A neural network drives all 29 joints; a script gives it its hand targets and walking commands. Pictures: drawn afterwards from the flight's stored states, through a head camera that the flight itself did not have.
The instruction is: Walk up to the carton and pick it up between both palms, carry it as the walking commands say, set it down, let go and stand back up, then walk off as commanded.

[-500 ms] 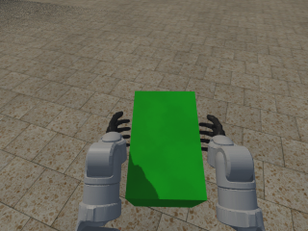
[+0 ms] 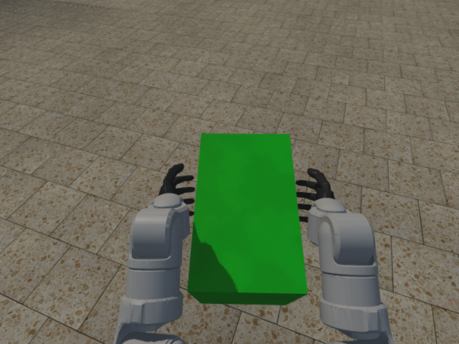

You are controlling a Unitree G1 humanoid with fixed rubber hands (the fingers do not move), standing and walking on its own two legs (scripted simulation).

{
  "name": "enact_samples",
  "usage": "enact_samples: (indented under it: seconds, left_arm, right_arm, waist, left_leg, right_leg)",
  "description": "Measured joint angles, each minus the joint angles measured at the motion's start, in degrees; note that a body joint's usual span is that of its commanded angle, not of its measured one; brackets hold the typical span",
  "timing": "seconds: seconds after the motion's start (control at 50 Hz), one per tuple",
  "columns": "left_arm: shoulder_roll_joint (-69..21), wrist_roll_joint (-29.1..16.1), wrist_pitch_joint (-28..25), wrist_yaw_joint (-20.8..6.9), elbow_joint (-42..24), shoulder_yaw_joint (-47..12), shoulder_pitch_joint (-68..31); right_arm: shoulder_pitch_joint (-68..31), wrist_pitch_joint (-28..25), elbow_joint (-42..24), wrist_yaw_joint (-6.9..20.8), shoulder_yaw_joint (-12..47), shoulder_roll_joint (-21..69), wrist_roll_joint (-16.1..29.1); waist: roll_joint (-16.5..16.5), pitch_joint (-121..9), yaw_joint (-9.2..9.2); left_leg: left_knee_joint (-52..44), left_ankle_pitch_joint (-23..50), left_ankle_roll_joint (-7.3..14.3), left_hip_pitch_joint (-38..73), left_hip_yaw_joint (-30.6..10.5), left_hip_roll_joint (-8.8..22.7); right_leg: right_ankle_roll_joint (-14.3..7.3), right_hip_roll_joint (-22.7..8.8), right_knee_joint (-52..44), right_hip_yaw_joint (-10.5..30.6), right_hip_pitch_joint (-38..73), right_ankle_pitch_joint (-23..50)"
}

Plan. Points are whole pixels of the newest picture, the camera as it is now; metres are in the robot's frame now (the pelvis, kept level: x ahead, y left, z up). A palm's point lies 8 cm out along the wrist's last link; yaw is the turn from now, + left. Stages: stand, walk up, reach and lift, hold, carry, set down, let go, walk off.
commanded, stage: carry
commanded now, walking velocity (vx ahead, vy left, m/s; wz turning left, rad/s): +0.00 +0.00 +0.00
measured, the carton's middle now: (244, 220) +0.34 +0.00 +0.02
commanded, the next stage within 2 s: none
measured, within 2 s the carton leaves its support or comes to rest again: neither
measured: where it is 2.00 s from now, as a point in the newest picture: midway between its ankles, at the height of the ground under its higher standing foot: outside the picture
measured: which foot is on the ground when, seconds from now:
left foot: down 0.00-1.00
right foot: down 0.00-1.00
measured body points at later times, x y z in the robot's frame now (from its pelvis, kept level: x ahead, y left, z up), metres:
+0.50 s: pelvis -0.01 +0.00 +0.00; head -0.03 +0.00 +0.45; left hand +0.31 +0.12 +0.10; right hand +0.30 -0.13 +0.10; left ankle -0.02 +0.10 -0.74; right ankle +0.03 -0.10 -0.74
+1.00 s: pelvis -0.01 -0.01 +0.00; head -0.03 -0.01 +0.45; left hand +0.30 +0.11 +0.10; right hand +0.30 -0.14 +0.09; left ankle -0.02 +0.10 -0.74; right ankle +0.03 -0.10 -0.74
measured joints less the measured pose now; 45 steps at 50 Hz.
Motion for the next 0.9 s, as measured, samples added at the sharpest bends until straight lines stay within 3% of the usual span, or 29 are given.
enact_samples:
  seconds: [0.9]
  left_arm:
    - [0.14,0.70,-3.88,-1.37,3.89,0.53,0.37]
  right_arm:
    - [0.28,-3.90,3.68,1.56,-0.79,-0.10,-0.81]
  waist:
    - [0.02,-0.69,0.08]
  left_leg:
    - [0.16,1.12,-0.56,-1.45,0.06,0.62]
  right_leg:
    - [-0.91,0.60,-0.28,0.00,-1.35,1.20]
